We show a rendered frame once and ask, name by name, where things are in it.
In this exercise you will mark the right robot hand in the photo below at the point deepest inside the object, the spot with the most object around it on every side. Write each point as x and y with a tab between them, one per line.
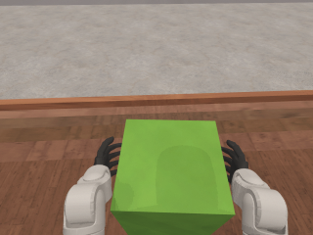
238	160

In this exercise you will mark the robot right forearm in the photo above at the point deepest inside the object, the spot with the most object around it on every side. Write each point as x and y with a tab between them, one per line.
264	210

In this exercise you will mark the robot left forearm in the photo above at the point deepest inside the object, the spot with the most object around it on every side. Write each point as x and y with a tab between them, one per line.
85	203

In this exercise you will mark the carton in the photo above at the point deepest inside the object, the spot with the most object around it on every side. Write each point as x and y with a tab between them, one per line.
171	178

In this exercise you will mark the left robot hand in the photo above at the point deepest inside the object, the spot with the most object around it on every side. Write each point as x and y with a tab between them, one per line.
104	156

